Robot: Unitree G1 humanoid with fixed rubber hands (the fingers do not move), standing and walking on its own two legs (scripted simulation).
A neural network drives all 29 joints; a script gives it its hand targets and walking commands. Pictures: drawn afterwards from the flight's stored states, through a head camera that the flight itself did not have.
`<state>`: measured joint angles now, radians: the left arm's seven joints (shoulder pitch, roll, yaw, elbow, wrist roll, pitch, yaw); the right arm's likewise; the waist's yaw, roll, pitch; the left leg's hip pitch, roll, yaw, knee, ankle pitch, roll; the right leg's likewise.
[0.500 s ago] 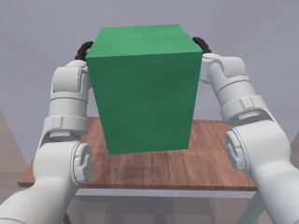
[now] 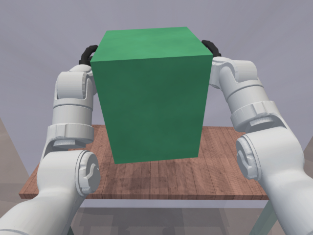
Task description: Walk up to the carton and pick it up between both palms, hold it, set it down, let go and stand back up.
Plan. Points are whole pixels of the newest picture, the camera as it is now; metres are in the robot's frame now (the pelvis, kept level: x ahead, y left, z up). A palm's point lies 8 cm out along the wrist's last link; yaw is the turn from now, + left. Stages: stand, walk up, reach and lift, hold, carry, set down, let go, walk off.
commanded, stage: hold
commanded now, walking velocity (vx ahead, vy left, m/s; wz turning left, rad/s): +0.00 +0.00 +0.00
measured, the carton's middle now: (151, 93) +0.36 -0.01 +0.27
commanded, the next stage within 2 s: set down in 1.34 s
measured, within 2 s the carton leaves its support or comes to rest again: neither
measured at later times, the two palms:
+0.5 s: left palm (86, 74) +0.37 +0.14 +0.31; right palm (211, 68) +0.36 -0.15 +0.33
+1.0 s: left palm (86, 75) +0.37 +0.14 +0.31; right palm (211, 68) +0.36 -0.15 +0.33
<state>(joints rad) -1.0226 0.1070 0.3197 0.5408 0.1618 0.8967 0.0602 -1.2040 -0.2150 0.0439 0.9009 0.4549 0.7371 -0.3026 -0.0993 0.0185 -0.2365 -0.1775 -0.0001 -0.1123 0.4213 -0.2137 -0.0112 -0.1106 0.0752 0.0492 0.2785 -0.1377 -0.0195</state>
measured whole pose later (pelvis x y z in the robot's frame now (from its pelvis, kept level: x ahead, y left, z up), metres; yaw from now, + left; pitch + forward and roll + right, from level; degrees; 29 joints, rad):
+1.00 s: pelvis +0.00 +0.00 +0.00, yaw +0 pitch -1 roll -2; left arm -1.03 0.11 0.31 0.55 0.16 0.89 0.06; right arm -1.21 -0.22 0.05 0.91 0.46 0.73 -0.30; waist -0.10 0.02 -0.24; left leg -0.19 0.00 -0.12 0.42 -0.21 -0.01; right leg -0.12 0.08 0.05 0.28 -0.14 -0.02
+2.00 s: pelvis +0.01 -0.01 +0.00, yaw +3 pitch -4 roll -2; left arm -0.91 0.11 0.28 0.56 0.16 0.63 0.09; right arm -1.08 -0.13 0.02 0.95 0.36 0.40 -0.24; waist -0.13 -0.04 -0.11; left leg -0.12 -0.01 -0.15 0.41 -0.22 -0.02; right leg -0.03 0.07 0.00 0.26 -0.16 -0.03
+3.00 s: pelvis +0.01 -0.01 +0.00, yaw +2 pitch -3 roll -1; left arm -0.90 0.05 0.34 0.74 0.20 0.46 0.13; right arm -1.03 -0.10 -0.12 1.08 0.16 0.26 -0.15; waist -0.07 -0.02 -0.10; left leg -0.12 0.00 -0.12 0.37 -0.20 -0.02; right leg -0.07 0.06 0.00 0.29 -0.17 -0.03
